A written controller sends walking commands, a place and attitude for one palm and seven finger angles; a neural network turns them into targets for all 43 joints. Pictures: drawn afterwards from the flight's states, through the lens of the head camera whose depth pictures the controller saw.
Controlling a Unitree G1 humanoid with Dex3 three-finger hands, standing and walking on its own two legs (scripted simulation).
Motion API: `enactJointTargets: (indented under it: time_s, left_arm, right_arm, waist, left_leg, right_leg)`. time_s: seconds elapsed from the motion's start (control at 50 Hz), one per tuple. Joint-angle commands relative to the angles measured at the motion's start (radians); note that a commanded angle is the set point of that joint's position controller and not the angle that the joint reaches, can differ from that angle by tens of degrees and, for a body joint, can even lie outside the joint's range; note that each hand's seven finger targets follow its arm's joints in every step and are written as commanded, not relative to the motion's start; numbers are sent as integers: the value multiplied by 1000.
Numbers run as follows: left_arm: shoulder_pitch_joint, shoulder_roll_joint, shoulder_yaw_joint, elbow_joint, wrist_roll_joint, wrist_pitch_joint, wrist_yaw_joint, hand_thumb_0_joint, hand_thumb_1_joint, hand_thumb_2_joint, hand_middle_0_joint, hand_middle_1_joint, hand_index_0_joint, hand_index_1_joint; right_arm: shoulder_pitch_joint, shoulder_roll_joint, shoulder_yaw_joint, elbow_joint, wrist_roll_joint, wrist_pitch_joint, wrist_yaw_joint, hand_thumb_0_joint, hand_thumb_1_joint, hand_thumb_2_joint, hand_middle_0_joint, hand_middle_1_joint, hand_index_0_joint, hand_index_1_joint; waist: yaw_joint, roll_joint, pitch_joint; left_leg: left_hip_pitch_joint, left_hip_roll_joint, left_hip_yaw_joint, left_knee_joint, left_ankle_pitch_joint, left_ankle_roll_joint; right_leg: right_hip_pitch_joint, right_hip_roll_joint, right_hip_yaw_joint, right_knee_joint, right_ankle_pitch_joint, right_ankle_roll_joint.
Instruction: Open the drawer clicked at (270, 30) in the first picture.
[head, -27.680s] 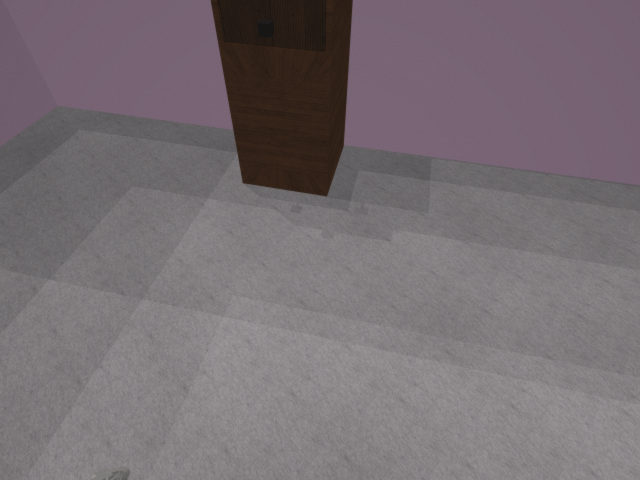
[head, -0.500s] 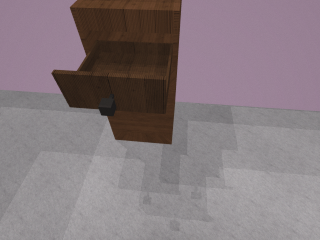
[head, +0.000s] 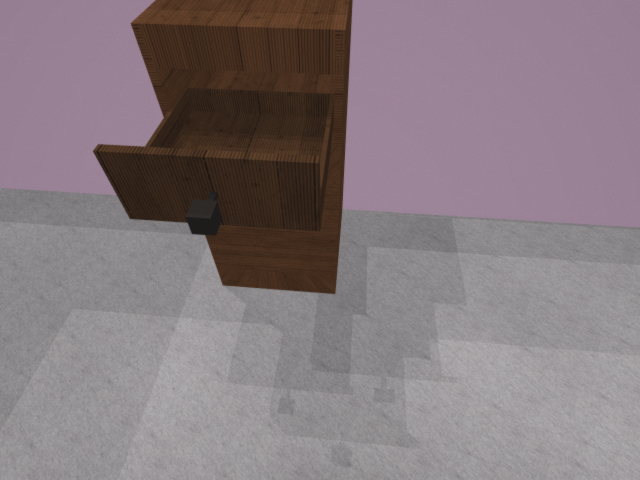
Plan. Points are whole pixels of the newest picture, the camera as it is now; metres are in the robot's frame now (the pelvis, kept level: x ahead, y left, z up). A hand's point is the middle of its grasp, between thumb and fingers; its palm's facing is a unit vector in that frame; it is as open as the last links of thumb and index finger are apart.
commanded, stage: look to check the result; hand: left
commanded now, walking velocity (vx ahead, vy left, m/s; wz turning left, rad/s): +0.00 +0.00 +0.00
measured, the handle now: (208, 209) +0.54 +0.23 -0.01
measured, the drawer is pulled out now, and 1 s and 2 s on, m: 0.30 0.30 0.30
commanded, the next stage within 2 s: stand and wait in 0.54 s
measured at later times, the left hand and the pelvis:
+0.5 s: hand out of the picture +0.01 +0.16 -0.17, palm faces +0.05 -0.98 -0.20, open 7.3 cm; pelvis +0.01 -0.01 +0.00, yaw +0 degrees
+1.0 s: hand out of the picture +0.02 +0.17 -0.17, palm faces +0.04 -0.98 -0.21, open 7.3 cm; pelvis +0.01 -0.01 +0.00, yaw +0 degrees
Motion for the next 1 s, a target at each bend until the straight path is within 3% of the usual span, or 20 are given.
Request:
enactJointTargets:
  time_s: [0.0,0.42,0.7,0.8,0.98]
  left_arm:
    - [64,110,23,-18,1,-9,8,0,900,900,-200,-300,-200,-300]
    - [43,116,24,-14,0,-12,10,0,900,900,-200,-300,-200,-300]
    - [34,128,28,-16,-1,-19,10,0,900,900,-200,-300,-200,-300]
    - [28,130,28,-16,-1,-18,9,0,900,900,-200,-300,-200,-300]
    - [21,146,28,-16,-3,-20,7,0,900,900,-200,-300,-200,-300]
  right_arm:
    - [86,-70,-11,-23,5,-12,0,0,-900,-900,200,300,200,300]
    - [64,-78,-15,-14,3,-11,-1,0,-900,-900,200,300,200,300]
    - [44,-91,-17,-15,6,-16,-3,0,-900,-900,200,300,200,300]
    - [37,-96,-16,-13,4,-14,-2,0,-900,-900,200,300,200,300]
    - [32,-107,-17,-12,4,-15,-2,0,-900,-900,200,300,200,300]
  waist:
    - [4,-11,45]
    - [1,-20,52]
    - [5,-19,21]
    - [4,2,30]
    - [5,-21,21]
  left_leg:
    - [-56,60,-56,-90,30,41]
    - [-37,67,-50,-101,42,35]
    - [-11,73,-51,-101,109,30]
    - [-9,74,-50,-107,93,29]
    - [-9,73,-49,-110,97,27]
  right_leg:
    - [-13,-92,96,-119,-76,-26]
    - [-4,-93,95,-136,-57,-24]
    - [34,-97,85,-123,49,-26]
    - [28,-96,93,-134,19,-27]
    - [52,-100,92,-141,37,-25]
